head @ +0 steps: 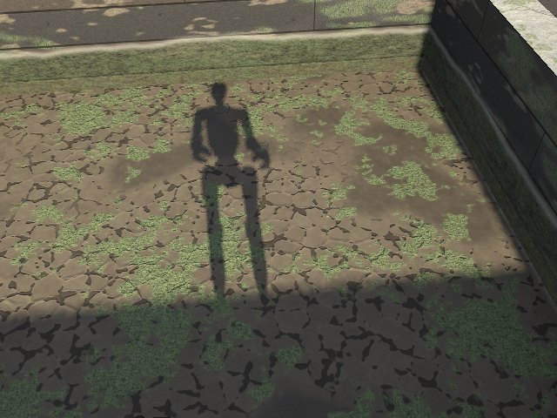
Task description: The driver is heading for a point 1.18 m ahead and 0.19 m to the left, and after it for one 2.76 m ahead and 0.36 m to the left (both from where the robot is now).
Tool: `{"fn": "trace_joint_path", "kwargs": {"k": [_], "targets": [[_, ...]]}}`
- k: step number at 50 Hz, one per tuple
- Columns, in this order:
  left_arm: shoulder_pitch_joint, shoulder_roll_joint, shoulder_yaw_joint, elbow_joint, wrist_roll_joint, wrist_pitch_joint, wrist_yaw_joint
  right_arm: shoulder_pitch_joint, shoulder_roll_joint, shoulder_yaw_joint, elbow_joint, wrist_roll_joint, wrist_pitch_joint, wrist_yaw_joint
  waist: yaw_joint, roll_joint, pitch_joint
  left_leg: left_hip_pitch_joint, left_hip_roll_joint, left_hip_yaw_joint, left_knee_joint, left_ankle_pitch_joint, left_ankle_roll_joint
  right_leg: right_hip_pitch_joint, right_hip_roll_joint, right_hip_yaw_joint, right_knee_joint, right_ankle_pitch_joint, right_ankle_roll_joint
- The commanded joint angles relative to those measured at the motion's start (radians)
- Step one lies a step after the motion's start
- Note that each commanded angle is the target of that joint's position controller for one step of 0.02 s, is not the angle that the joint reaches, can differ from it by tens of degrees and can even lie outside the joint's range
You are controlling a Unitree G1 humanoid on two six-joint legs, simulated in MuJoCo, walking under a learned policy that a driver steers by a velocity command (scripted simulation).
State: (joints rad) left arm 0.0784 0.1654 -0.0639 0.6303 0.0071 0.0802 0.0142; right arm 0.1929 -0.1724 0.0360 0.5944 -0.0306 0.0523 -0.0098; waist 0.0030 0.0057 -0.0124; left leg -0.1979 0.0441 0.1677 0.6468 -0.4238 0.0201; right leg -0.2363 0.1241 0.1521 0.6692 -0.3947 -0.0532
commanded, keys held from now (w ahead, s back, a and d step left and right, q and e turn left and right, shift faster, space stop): w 1.00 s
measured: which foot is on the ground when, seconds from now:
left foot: down 0.00-1.00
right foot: down 0.00-1.00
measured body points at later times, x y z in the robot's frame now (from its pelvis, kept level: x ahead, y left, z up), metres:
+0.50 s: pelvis +0.00 -0.01 +0.00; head -0.01 -0.01 +0.45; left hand +0.20 +0.19 -0.08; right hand +0.17 -0.22 -0.09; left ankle -0.04 +0.09 -0.72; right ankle -0.03 -0.10 -0.72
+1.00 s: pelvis +0.00 -0.01 +0.00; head -0.01 -0.02 +0.45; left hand +0.20 +0.19 -0.08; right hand +0.17 -0.22 -0.09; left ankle -0.04 +0.09 -0.72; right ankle -0.03 -0.10 -0.72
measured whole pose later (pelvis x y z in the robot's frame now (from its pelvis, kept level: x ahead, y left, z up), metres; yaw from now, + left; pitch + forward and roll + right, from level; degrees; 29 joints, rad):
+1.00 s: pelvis +0.00 -0.01 +0.00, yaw +0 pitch -1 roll +0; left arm 0.08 0.16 -0.07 0.63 0.00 0.08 0.01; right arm 0.19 -0.17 0.04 0.61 -0.03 0.06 -0.01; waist 0.00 0.01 -0.01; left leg -0.19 0.06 0.16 0.63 -0.42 0.00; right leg -0.23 0.13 0.13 0.66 -0.39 -0.07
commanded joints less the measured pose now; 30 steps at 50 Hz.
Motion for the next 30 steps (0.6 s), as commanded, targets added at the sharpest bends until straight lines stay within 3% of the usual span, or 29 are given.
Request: {"fn": "trace_joint_path", "kwargs": {"k": [1,30], "targets": [[-0.095,0.069,0.02,-0.092,0.0,-0.015,0.003,-0.058,-0.069,-0.019,-0.086,0.0,-0.014,-0.003,0.002,-0.002,-0.055,0.132,0.053,-0.071,-0.061,0.295,0.012,-0.118,-0.082,0.05,-0.096,0.397,-0.028],[-0.097,0.066,0.017,-0.095,-0.002,-0.017,0.002,-0.06,-0.064,-0.019,-0.075,-0.003,-0.012,-0.004,0.002,-0.013,-0.053,0.134,0.045,-0.068,-0.06,0.26,0.002,-0.112,-0.089,0.066,-0.12,0.411,-0.037]]}}
Keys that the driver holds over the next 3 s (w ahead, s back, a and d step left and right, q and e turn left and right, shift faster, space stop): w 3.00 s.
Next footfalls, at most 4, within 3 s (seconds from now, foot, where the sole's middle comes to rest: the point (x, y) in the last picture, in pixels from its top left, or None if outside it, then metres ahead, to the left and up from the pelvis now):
none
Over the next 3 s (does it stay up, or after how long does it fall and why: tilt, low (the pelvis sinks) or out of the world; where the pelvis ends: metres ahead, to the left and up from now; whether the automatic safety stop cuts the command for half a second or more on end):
stays up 0.00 -0.02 0.00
